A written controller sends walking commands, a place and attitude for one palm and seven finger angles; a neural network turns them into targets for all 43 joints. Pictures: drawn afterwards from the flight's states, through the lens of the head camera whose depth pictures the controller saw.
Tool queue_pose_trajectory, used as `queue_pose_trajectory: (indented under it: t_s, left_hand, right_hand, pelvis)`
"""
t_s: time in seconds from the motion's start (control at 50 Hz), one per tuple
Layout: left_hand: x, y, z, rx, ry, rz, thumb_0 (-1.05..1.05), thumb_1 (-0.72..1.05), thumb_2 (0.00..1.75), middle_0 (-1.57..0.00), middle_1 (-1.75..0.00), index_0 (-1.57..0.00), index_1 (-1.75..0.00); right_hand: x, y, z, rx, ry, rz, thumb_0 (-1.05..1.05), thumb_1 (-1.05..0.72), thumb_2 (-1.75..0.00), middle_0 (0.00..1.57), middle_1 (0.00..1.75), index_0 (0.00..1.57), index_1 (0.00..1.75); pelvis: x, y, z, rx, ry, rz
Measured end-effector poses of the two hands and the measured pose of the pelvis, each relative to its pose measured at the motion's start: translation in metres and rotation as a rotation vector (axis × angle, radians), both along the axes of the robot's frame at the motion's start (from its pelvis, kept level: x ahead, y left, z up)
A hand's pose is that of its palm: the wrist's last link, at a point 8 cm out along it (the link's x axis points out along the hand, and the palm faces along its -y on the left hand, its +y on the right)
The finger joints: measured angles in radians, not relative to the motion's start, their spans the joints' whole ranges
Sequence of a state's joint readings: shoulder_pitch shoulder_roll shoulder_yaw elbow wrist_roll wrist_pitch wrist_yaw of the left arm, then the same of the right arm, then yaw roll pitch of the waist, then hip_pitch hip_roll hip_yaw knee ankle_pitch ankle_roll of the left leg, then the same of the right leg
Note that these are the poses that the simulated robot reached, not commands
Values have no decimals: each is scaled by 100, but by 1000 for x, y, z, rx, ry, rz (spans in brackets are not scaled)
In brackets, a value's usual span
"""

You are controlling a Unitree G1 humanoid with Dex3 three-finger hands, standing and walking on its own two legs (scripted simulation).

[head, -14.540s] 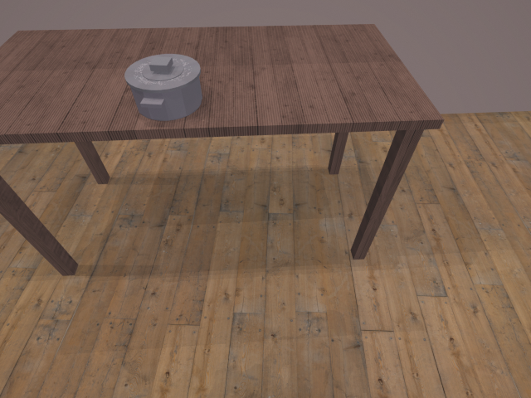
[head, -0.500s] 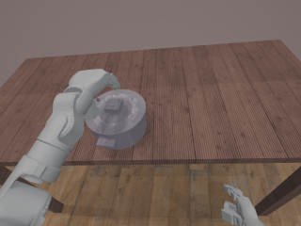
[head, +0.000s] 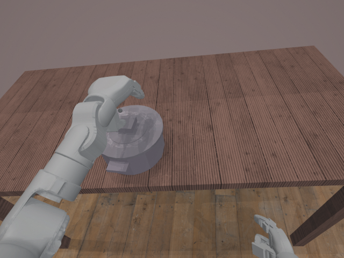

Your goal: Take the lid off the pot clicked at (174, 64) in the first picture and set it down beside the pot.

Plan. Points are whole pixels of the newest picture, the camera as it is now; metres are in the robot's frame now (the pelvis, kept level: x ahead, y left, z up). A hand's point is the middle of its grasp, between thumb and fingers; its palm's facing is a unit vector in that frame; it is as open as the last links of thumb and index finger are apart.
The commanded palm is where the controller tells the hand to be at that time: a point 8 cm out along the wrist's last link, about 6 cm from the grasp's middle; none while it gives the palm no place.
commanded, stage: move the open hand above the knob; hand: left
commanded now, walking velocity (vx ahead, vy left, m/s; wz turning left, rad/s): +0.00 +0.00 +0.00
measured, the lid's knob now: (126, 124) +0.42 +0.14 +0.09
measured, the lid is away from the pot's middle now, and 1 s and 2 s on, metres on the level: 0.00 0.00 0.00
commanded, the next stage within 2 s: lower the open fingers around the knob in 0.42 s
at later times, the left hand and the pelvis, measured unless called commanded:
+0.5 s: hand (116, 115) +0.39 +0.14 +0.16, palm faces -0.15 -0.06 -0.99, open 10.2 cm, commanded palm +0.37 +0.15 +0.23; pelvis -0.01 +0.00 +0.00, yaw +1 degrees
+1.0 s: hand (121, 124) +0.39 +0.14 +0.13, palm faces -0.24 -0.08 -0.97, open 10.2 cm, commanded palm +0.37 +0.15 +0.19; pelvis +0.00 +0.00 +0.00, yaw +0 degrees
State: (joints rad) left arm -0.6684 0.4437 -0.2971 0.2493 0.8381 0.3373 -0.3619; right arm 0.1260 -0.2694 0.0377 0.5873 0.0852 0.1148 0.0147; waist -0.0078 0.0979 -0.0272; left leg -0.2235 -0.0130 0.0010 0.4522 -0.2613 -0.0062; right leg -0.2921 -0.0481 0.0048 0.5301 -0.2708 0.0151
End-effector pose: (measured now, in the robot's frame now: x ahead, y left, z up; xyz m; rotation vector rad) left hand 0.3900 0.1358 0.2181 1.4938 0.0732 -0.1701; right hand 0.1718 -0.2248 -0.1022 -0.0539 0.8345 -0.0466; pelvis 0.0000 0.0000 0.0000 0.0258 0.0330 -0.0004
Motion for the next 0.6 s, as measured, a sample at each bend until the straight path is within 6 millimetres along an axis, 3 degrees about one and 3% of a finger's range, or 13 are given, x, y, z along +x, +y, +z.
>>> queue_pose_trajectory:
  t_s: [0.34, 0.6]
  left_hand:
    - [-12, 4, 1, 2, -15, 5, 0, -33, 149, -84, -8, -85, -8]
    - [-13, 7, -2, -2, 10, 19, 0, -33, 149, -84, -8, -85, -8]
  right_hand:
    - [14, 5, 7, 0, -33, 27, 2, -91, -90, 20, 30, 19, 30]
    - [10, 5, 6, -4, -25, 28, 2, -91, -90, 20, 30, 19, 30]
  pelvis:
    - [-4, -1, 0, 0, -7, 7]
    - [-6, -2, 0, 0, -9, 9]
